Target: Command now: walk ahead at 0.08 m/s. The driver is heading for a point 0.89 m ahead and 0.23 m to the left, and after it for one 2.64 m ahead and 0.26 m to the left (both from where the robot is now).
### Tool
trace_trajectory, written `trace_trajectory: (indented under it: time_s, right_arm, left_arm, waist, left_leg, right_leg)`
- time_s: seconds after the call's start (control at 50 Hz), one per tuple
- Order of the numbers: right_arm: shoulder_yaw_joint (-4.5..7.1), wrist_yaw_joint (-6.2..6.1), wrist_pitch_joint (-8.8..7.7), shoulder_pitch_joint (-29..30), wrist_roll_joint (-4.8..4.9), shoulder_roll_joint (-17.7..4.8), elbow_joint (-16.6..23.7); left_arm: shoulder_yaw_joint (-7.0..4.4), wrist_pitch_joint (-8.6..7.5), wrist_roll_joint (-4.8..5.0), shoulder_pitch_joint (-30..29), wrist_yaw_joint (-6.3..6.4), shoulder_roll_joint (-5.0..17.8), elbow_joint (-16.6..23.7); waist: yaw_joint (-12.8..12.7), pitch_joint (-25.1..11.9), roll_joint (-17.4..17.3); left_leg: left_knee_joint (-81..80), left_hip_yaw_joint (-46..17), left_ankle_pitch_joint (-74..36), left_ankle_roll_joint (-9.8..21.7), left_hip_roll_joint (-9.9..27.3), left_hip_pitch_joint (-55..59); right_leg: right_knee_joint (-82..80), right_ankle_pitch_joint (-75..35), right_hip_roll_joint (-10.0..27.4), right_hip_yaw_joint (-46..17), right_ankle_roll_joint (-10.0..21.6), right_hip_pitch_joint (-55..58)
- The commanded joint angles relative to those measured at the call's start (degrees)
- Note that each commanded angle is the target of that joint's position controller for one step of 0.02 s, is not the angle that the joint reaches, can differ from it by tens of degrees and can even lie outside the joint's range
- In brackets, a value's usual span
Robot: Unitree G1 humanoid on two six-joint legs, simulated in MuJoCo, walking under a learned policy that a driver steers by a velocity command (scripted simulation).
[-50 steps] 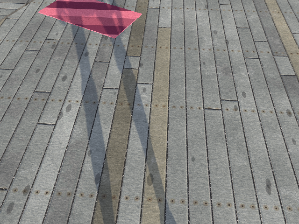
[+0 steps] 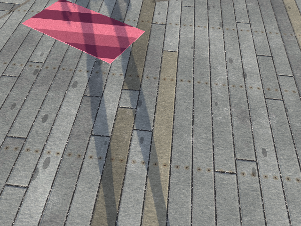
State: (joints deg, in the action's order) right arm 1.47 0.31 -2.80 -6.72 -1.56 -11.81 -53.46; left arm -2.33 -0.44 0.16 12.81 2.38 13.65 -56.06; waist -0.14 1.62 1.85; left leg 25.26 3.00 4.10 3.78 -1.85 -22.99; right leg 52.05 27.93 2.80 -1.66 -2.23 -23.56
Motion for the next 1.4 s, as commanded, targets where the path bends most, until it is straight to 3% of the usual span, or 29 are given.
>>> trace_trajectory:
  time_s: [0.02, 0.12, 0.16, 0.2, 0.3, 0.34, 0.38, 0.44, 0.48, 0.54, 0.56, 0.58, 0.6, 0.62, 0.66, 0.7, 0.82, 0.94, 0.98, 1.02, 1.04, 1.06, 1.08, 1.1, 1.14, 1.18, 1.24, 1.32, 1.4]
  right_arm:
    - [1.39, -0.81, -0.31, 2.64, -0.07, -7.09, 2.7]
    - [0.87, -1.41, 0.96, 0.89, 1.61, -5.88, 0.57]
    - [1.35, -1.83, 1.38, -1.48, 1.45, -6.2, 0.07]
    - [1.36, -2.23, 1.51, -1.97, 1.2, -5.66, -0.59]
    - [1.36, -2.08, 1.63, -2.84, 1.15, -4.81, -2.64]
    - [1.63, -2.07, 1.7, -3.25, 1.71, -5.31, -3.49]
    - [1.96, -1.94, 1.26, -2.27, 2.25, -5.71, -3.33]
    - [1.64, -0.8, -1.1, 0.76, 2.73, -3.37, -1.95]
    - [1.79, -0.05, -2.33, -0.06, 3.05, -3.65, -1.92]
    - [3.09, -0.05, -2.56, -11.67, 3.19, -5.27, -6.72]
    - [4.37, -0.43, -2.51, -18.74, 3.0, -9.11, -8.37]
    - [5.82, -0.14, -2.44, -25.74, 3.16, -15.17, -9.49]
    - [4.08, 0.06, -3.09, -24.68, 2.13, -10.98, -9.31]
    - [2.97, 0.08, -3.6, -20.42, 1.85, -7.9, -8.01]
    - [2.1, 0.62, -3.86, -15.15, 1.84, -6.73, -6.0]
    - [1.24, 0.54, -3.27, -15.56, 1.6, -5.04, -6.17]
    - [1.64, -1.22, -2.41, -18.08, 1.4, -8.64, -6.1]
    - [2.43, -1.25, -2.12, -21.71, 2.59, -8.56, -7.8]
    - [2.94, -1.26, -1.7, -20.3, 2.58, -9.61, -7.36]
    - [3.01, -1.13, -1.14, -17.81, 2.28, -9.85, -6.29]
    - [2.26, -0.9, -1.1, -16.67, 1.61, -8.32, -4.62]
    - [0.09, -0.53, -1.92, -24.74, 2.17, 0.5, -4.14]
    - [1.05, -0.36, -3.15, -22.75, 3.82, -3.57, -4.99]
    - [2.29, -0.53, -3.56, -17.24, 5.01, -7.34, -2.97]
    - [3.01, -1.56, -3.15, -12.5, 3.97, -7.16, -1.81]
    - [3.45, -1.59, -1.26, -15.49, 3.77, -4.36, -2.44]
    - [3.96, -1.81, 0.71, -12.85, 3.73, -3.71, -0.56]
    - [4.51, -0.96, 0.75, -6.54, 2.97, -4.73, 2.1]
    - [3.75, 0.73, 0.27, 1.45, 2.65, -3.85, 4.85]
  left_arm:
    - [-0.6, 1.03, -0.29, 8.58, 0.91, 1.98, -0.79]
    - [-0.76, 1.47, -2.01, 6.96, 0.2, 3.03, -1.16]
    - [-1.61, 0.97, -0.98, 5.26, 0.3, 6.59, -1.84]
    - [-1.01, -0.35, -1.08, 3.09, 0.18, 3.75, -2.08]
    - [-0.93, -1.88, -0.43, 4.4, 0.03, 2.94, -3.14]
    - [-1.42, -1.66, -0.05, 6.89, 0.17, 4.14, -3.98]
    - [-2.06, -1.69, 0.48, 8.39, 0.26, 5.78, -3.54]
    - [-3.22, -3.33, 1.28, 11.36, 0.11, 8.7, -4.1]
    - [-3.01, -4.2, 1.3, 9.58, -0.22, 7.19, -3.53]
    - [-2.95, -3.98, 1.8, 3.25, -0.97, 6.81, -1.47]
    - [-2.4, -4.29, 1.63, 0.57, -1.08, 4.83, 0.14]
    - [-1.5, -5.27, 1.24, 0.88, -0.97, 1.07, 1.91]
    - [-2.0, -6.0, 1.51, -0.63, -1.14, 3.03, 2.36]
    - [-2.17, -6.46, 2.3, -0.45, -1.73, 3.65, 2.26]
    - [-2.42, -6.65, 2.03, -1.26, -2.05, 3.56, 1.82]
    - [-2.87, -6.04, 1.46, -1.98, -2.27, 3.34, 1.91]
    - [-1.37, -5.07, 1.03, -14.63, -2.95, 0.31, 6.62]
    - [-0.89, -5.38, 1.6, -22.41, -4.6, 2.45, 10.08]
    - [-1.68, -5.86, 1.52, -19.76, -4.85, 4.58, 10.23]
    - [-4.0, -6.07, 1.49, -5.58, -4.21, 8.9, 6.54]
    - [-5.26, -6.04, 0.75, 6.18, -3.47, 12.76, 4.15]
    - [-5.96, -5.75, -0.43, 11.6, -3.51, 17.04, 2.71]
    - [-4.41, -5.74, -0.33, 10.84, -3.6, 11.9, 2.98]
    - [-3.42, -5.96, 0.21, 4.85, -3.51, 8.86, 3.66]
    - [-2.26, -6.62, -0.25, -3.44, -3.82, 4.94, 4.6]
    - [-1.86, -6.94, -1.09, -5.4, -4.06, 2.93, 3.61]
    - [-2.4, -7.24, -0.95, -4.42, -3.26, 4.79, 2.36]
    - [-2.91, -6.83, -1.39, -1.25, -1.7, 6.77, 1.58]
    - [-3.14, -6.18, -0.96, 1.75, -0.8, 8.25, 1.55]
  waist:
    - [-2.25, -8.32, -9.26]
    - [-2.6, -2.48, -6.28]
    - [0.53, 2.09, 2.65]
    - [1.34, 1.78, 5.28]
    - [0.62, -0.09, 1.0]
    - [-0.26, -1.07, 1.14]
    - [-1.35, 1.8, 2.18]
    - [-2.57, 5.56, 8.17]
    - [-1.04, 5.38, 6.8]
    - [4.98, 1.85, 3.65]
    - [7.54, 0.22, -4.99]
    - [9.1, -3.01, -20.4]
    - [7.58, -2.31, -15.55]
    - [5.05, 0.0, -10.43]
    - [2.65, 1.65, -4.72]
    - [1.71, 1.46, -5.73]
    - [3.46, 4.4, -5.57]
    - [4.14, 6.87, -5.97]
    - [1.4, 4.49, -6.89]
    - [-6.07, -4.46, -8.11]
    - [-10.49, -13.1, -5.23]
    - [-6.36, -24.35, 10.35]
    - [-7.56, -25.27, 10.38]
    - [-6.27, -14.89, 8.17]
    - [-2.46, -6.13, 1.59]
    - [0.95, -4.09, 3.62]
    - [2.05, -0.54, 2.72]
    - [1.16, 1.44, 0.89]
    - [-1.33, 3.41, -0.32]
  left_leg:
    - [-12.22, -11.93, 4.35, 8.8, 13.02, 1.06]
    - [-12.04, -10.69, 28.91, 1.38, 9.26, -4.04]
    - [-7.63, -4.88, 22.08, -1.48, 3.87, 2.68]
    - [-3.28, -3.96, 14.16, -1.28, 3.66, 9.91]
    - [-1.65, -3.59, 7.2, -0.32, 3.86, 10.57]
    - [0.9, -1.59, 17.15, -0.02, 1.99, 9.17]
    - [4.59, -0.43, 26.37, 0.54, 0.89, 2.68]
    - [15.29, 0.03, 17.42, 1.39, 1.68, -7.77]
    - [14.27, -1.01, 18.29, 2.67, 3.29, -7.75]
    - [3.01, 0.08, 11.36, 2.91, 1.11, 15.87]
    - [-3.38, -11.82, 14.62, 5.61, 8.36, 24.68]
    - [-12.41, -34.55, 16.58, 13.03, 20.34, 34.64]
    - [-13.73, -41.55, 15.92, 14.84, 24.2, 34.44]
    - [-12.62, -35.91, 14.14, 12.98, 23.19, 32.57]
    - [-14.08, -25.01, 8.18, 9.53, 19.23, 28.17]
    - [-15.31, -17.19, -1.24, 7.34, 15.87, 24.83]
    - [-18.91, -8.77, -6.89, 7.04, 13.14, 19.07]
    - [-17.51, -7.39, -8.44, 6.39, 16.28, 24.61]
    - [-12.64, -7.83, -19.28, 5.45, 16.96, 26.97]
    - [3.09, -5.95, -34.67, 3.37, 13.69, 23.6]
    - [19.87, -4.54, -22.36, 1.3, 10.43, 10.87]
    - [42.36, -3.22, 16.35, -2.52, 0.16, -9.89]
    - [51.55, -11.75, 27.45, -1.73, 0.44, -14.79]
    - [54.22, -10.69, 23.84, -0.98, 3.52, -19.48]
    - [49.62, -8.79, 14.62, -0.21, 8.62, -14.94]
    - [45.92, -9.35, 11.83, 0.56, 10.79, -8.75]
    - [42.31, -9.33, 8.54, 0.32, 11.46, -11.64]
    - [33.07, -10.49, -2.14, -0.97, 10.7, -18.97]
    - [22.01, -5.5, -8.15, -1.25, 9.9, -18.98]
  right_leg:
    - [-8.36, -5.81, 0.49, 0.81, 0.14, 9.01]
    - [-25.32, -15.33, 1.36, 0.47, 3.82, 14.94]
    - [-30.04, 0.25, 2.2, -1.61, 5.94, 2.57]
    - [-33.69, 1.25, 2.19, -2.04, 4.3, -1.65]
    - [-31.13, -8.86, 1.19, -0.78, 3.26, 3.66]
    - [-31.06, -0.11, 0.74, -0.83, 5.02, 5.05]
    - [-33.54, 10.59, 3.59, -5.36, 8.41, 5.72]
    - [-39.93, 11.27, 15.15, -20.77, 14.8, 12.64]
    - [-38.16, 2.01, 15.97, -19.87, 14.64, 14.38]
    - [-30.09, -9.3, 8.01, -8.07, 9.51, 3.25]
    - [-15.32, -16.41, 2.19, -0.32, 6.02, -4.91]
    - [3.45, -7.12, -4.75, 5.39, 2.79, -17.3]
    - [15.61, 2.27, -3.17, -1.02, 3.69, -23.84]
    - [20.39, -1.59, -0.1, -3.09, 5.58, -26.85]
    - [16.94, -11.52, 3.62, -2.17, 7.16, -26.42]
    - [11.42, -15.84, 4.75, -0.56, 6.56, -21.88]
    - [-10.65, -27.61, 2.29, 3.15, 3.26, -17.35]
    - [-20.45, -29.54, 0.97, 2.84, 5.46, -14.17]
    - [-22.38, -26.15, -0.73, 3.13, 6.77, -8.41]
    - [-22.52, -24.47, -3.93, 5.08, 8.95, 11.63]
    - [-20.3, -22.79, 4.56, -3.86, 12.05, 31.1]
    - [-27.07, -9.04, 20.71, -31.24, 20.07, 50.7]
    - [-35.02, -3.41, 21.58, -41.22, 19.73, 47.9]
    - [-36.11, -4.02, 19.98, -31.72, 16.38, 39.42]
    - [-39.49, -13.44, 16.18, -17.37, 13.08, 21.49]
    - [-42.63, -16.83, 13.08, -8.51, 11.73, 13.49]
    - [-46.01, -19.61, 12.88, -2.14, 12.55, 10.22]
    - [-46.86, -23.47, 12.96, 3.44, 12.41, 14.29]
    - [-46.99, -25.91, 12.6, 9.49, 11.18, 17.79]
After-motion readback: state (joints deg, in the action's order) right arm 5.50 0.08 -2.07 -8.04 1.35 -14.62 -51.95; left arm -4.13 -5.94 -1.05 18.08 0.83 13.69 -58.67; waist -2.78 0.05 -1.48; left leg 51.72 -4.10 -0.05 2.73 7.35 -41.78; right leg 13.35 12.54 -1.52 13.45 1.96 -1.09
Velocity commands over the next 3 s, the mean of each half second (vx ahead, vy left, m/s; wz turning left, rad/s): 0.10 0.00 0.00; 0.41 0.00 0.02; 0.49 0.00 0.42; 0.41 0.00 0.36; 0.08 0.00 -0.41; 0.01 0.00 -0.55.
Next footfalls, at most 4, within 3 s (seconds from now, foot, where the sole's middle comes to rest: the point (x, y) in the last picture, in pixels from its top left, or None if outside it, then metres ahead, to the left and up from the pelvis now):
0.12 right None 0.08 -0.15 -0.77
1.04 right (186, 215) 0.52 -0.15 -0.77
1.60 left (119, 166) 0.75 0.16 -0.77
2.08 right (132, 115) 1.07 0.11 -0.77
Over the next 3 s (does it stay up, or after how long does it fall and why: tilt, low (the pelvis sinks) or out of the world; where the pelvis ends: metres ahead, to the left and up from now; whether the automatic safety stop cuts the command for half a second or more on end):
stays up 0.94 0.16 0.00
